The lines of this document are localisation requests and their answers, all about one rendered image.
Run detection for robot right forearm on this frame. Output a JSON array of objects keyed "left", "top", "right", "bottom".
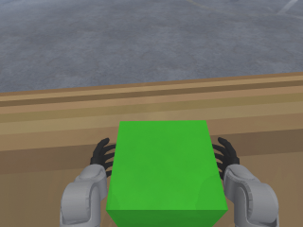
[{"left": 223, "top": 164, "right": 279, "bottom": 227}]

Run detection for robot left forearm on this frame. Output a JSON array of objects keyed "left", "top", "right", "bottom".
[{"left": 60, "top": 164, "right": 108, "bottom": 227}]

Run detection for robot right hand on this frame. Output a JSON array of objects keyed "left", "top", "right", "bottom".
[{"left": 212, "top": 137, "right": 240, "bottom": 180}]

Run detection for robot left hand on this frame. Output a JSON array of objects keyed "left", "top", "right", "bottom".
[{"left": 90, "top": 137, "right": 116, "bottom": 178}]

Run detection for carton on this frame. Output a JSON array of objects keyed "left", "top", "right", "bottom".
[{"left": 105, "top": 120, "right": 228, "bottom": 227}]

